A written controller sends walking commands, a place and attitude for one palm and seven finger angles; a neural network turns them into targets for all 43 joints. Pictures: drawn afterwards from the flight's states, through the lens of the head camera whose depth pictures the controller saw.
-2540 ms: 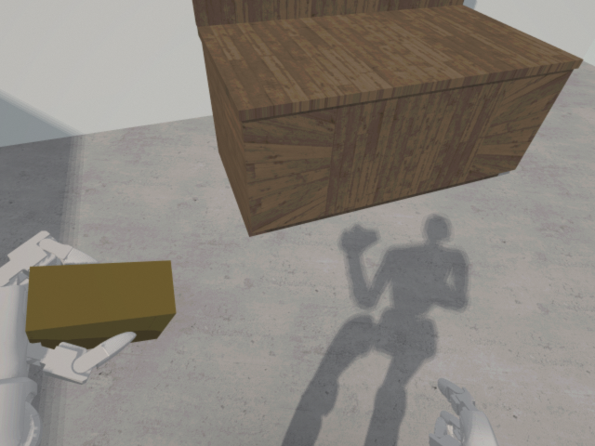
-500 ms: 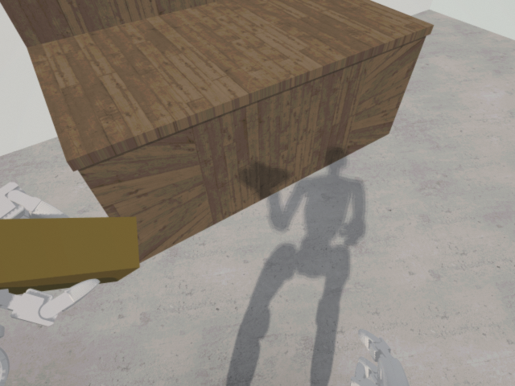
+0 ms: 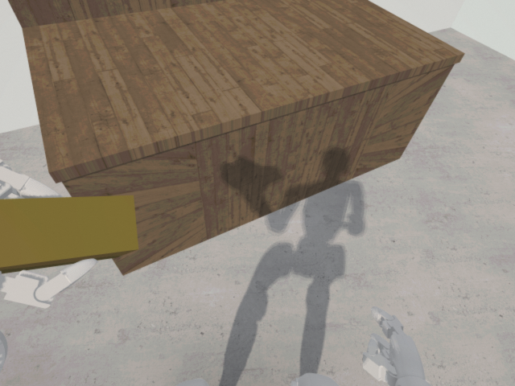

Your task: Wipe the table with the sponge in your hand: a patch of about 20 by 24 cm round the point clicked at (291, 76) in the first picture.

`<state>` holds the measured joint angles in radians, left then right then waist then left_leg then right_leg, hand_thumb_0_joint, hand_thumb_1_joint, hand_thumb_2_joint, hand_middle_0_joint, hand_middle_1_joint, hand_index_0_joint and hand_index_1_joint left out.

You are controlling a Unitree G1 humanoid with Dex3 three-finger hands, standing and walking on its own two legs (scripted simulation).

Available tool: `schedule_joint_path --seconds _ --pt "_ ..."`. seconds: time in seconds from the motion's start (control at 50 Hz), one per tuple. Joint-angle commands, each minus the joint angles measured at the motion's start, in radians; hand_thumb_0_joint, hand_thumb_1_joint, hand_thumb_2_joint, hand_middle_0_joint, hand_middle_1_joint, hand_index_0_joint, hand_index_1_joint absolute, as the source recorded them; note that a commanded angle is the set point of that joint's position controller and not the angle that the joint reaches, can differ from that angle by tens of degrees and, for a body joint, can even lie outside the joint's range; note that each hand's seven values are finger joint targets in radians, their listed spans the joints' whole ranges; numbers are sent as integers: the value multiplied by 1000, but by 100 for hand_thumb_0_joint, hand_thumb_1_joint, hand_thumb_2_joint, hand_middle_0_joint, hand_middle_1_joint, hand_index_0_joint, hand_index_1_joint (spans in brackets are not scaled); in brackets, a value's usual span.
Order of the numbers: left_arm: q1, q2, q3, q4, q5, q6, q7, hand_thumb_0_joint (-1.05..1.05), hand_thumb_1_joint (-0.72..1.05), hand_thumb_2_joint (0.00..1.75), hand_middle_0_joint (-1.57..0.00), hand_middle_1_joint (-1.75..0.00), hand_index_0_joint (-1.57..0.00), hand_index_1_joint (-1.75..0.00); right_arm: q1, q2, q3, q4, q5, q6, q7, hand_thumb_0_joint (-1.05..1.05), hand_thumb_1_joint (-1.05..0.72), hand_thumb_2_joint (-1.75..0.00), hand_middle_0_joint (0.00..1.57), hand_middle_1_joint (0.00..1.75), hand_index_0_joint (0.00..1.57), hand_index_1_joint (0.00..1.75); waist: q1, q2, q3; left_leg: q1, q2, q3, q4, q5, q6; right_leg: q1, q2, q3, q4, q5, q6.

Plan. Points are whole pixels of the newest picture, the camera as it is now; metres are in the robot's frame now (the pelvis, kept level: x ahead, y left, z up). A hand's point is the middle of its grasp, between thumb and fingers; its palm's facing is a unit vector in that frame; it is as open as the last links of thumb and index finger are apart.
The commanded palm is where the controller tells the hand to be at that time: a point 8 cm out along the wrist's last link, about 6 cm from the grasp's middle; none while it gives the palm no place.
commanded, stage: take the last steps up to it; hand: left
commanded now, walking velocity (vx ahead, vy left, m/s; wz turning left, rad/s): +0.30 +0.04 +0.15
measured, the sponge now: (84, 233) +0.24 +0.21 +0.18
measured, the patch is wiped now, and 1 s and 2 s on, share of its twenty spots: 0.00 0.00 0.00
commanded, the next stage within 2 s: none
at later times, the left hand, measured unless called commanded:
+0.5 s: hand (80, 201) +0.27 +0.22 +0.20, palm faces +0.50 -0.77 -0.40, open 9.8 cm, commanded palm +0.21 +0.26 +0.19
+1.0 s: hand (127, 159) +0.35 +0.19 +0.18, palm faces +0.51 -0.74 -0.44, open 9.8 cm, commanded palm +0.29 +0.23 +0.19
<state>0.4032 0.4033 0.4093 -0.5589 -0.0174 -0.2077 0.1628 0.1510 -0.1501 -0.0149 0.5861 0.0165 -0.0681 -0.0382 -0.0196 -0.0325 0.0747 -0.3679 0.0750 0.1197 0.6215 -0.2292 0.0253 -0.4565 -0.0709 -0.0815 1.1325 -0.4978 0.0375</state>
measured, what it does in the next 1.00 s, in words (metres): walks ahead: right foot, then left foot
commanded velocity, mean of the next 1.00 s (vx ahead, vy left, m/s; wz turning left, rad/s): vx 0.30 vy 0.06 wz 0.05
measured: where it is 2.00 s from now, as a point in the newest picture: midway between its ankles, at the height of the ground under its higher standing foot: (253, 347)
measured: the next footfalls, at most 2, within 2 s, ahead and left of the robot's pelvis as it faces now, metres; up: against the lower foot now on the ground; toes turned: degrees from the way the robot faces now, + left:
right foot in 0.18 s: +0.11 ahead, -0.15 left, +0.00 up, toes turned -5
left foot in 0.52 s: +0.17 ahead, +0.10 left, +0.00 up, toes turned +15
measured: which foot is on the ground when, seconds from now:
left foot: down 0.00-0.18, up 0.20-0.50, down 0.52-0.82, up 0.84-1.00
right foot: up 0.00-0.16, down 0.18-0.54, up 0.56-0.80, down 0.82-1.00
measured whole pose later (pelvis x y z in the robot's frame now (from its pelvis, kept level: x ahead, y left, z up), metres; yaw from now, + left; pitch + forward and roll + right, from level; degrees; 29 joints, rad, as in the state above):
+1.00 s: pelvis +0.16 -0.07 +0.01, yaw +7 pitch -1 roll +2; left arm 0.44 0.31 0.34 -0.42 -0.01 -0.21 0.15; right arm 0.19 -0.22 0.00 0.70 0.00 -0.05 -0.06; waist 0.01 0.04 0.05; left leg -0.53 0.07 0.06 1.16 -0.35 -0.03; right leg -0.26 -0.08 -0.17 0.55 -0.27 -0.04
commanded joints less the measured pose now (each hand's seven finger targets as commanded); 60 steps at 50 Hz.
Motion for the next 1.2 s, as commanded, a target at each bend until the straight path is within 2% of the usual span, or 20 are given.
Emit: schedule_joint_path --seconds 0.0,0.12,0.14,0.18,0.2,0.24,0.3,0.46,0.48,0.5,0.54,0.64,0.76,0.78,0.82,0.84,0.9,0.96,1.12,1.18 --pt "85 106 74 -280 -24 -83 1 0 10 130 -120 -160 -120 -160 -7 -154 -39 -127 -3 -71 -2 0 -90 -90 20 30 20 30 21 311 -209 101 200 -211 -298 120 146 69 -3 -34 -229 83 11" --pt "-43 90 42 -75 -10 -35 8 0 10 130 -120 -160 -120 -160 -7 -150 -22 -102 -6 -58 -42 0 -90 -90 20 30 20 30 26 169 -148 -79 144 -157 -197 -365 75 336 39 -90 -595 101 5" --pt "-78 100 31 -72 0 -29 8 0 10 130 -120 -160 -120 -160 -4 -138 -19 -104 -5 -52 -45 0 -90 -90 20 30 20 30 24 67 -135 -120 75 -93 -32 -384 43 343 -34 22 -718 29 -34" --pt "-150 164 46 -78 -6 -14 19 0 10 130 -120 -160 -120 -160 -81 -138 -11 -119 -11 -63 -43 0 -90 -90 20 30 20 30 59 -299 -77 -359 -49 -61 482 -339 -24 344 -398 625 -957 -48 -220" --pt "-187 155 31 -90 -4 -22 15 0 10 130 -120 -160 -120 -160 -76 -152 -13 -99 -20 -73 -39 0 -90 -90 20 30 20 30 38 -236 -57 -362 -21 -138 578 -249 -35 321 -390 624 -960 15 -238" --pt "-209 157 35 -132 -2 -43 10 0 10 130 -120 -160 -120 -160 -67 -144 1 -67 -14 -55 -38 0 -90 -90 20 30 20 30 28 -109 -79 -327 11 -129 580 -193 -51 332 -334 380 -886 246 -218" --pt "-114 133 38 -105 7 -62 16 0 10 130 -120 -160 -120 -160 -64 -135 0 -73 -20 -41 -41 0 -90 -90 20 30 20 30 26 -110 -116 -203 8 -45 350 -132 -48 348 -253 122 -817 541 -170" --pt "-11 114 63 -170 -13 -60 44 0 10 130 -120 -160 -120 -160 -5 -146 -37 -148 -16 -32 -45 0 -90 -90 20 30 20 30 25 -54 -190 151 -36 84 -174 20 -25 339 -167 53 -650 369 -123" --pt "-37 114 56 -191 -13 -68 44 0 10 130 -120 -160 -120 -160 3 -168 -51 -151 -10 -35 -52 0 -90 -90 20 30 20 30 9 65 -209 283 10 14 -212 46 5 243 -132 33 -499 387 -91" --pt "-56 108 51 -211 -14 -75 43 0 10 130 -120 -160 -120 -160 0 -198 -59 -158 -8 -35 -50 0 -90 -90 20 30 20 30 4 275 -235 392 184 -238 -252 141 85 73 -26 -41 -286 208 -37" --pt "-48 155 65 -143 -7 -89 28 0 10 130 -120 -160 -120 -160 -20 -179 -44 -145 -16 -49 -42 0 -90 -90 20 30 20 30 15 377 -198 386 377 -562 -332 185 228 -165 12 49 21 -139 -24" --pt "-5 121 55 -232 -2 -83 11 0 10 130 -120 -160 -120 -160 -20 -169 -44 -117 -3 -79 -27 0 -90 -90 20 30 20 30 30 267 -150 180 242 -198 -333 50 163 -51 -35 -4 -169 78 -7" --pt "-12 107 52 -101 -1 -56 13 0 10 130 -120 -160 -120 -160 -19 -156 -26 -107 -8 -77 -42 0 -90 -90 20 30 20 30 28 208 -147 8 172 -71 -193 -226 71 296 38 -121 -583 166 4" --pt "-20 116 57 -66 3 -48 13 0 10 130 -120 -160 -120 -160 -15 -150 -27 -101 -9 -69 -45 0 -90 -90 20 30 20 30 32 99 -146 -52 127 -29 -49 -282 46 349 -4 -38 -666 136 -20" --pt "-68 184 103 -47 -3 -34 21 0 10 130 -120 -160 -120 -160 -61 -133 -21 -120 -11 -65 -39 0 -90 -90 20 30 20 30 62 -339 -125 -355 -44 -18 496 -381 -22 411 -370 625 -922 20 -215" --pt "-113 171 89 -53 -9 -39 15 0 10 130 -120 -160 -120 -160 -61 -158 -29 -103 -19 -70 -28 0 -90 -90 20 30 20 30 40 -276 -130 -368 -17 -122 601 -286 -31 400 -380 655 -946 -41 -221" --pt "-58 151 80 -76 -3 -71 3 0 10 130 -120 -160 -120 -160 -56 -139 -10 -61 -14 -50 -24 0 -90 -90 20 30 20 30 27 -97 -120 -347 30 -124 643 -137 -56 375 -302 317 -865 275 -199" --pt "-27 144 77 -99 1 -83 6 0 10 130 -120 -160 -120 -160 -58 -149 -18 -74 -16 -39 -26 0 -90 -90 20 30 20 30 17 -101 -139 -258 33 -79 446 -88 -55 351 -261 137 -836 481 -169" --pt "-7 128 74 -176 -7 -68 41 0 10 130 -120 -160 -120 -160 -13 -146 -39 -132 -20 -49 -33 0 -90 -90 20 30 20 30 38 -104 -173 33 -28 59 -58 -27 -29 333 -227 126 -788 278 -168" --pt "-63 115 49 -168 -6 -76 39 0 10 130 -120 -160 -120 -160 8 -182 -56 -140 -11 -46 -52 0 -90 -90 20 30 20 30 8 96 -159 273 38 -38 -220 -23 19 163 -119 49 -525 203 -90"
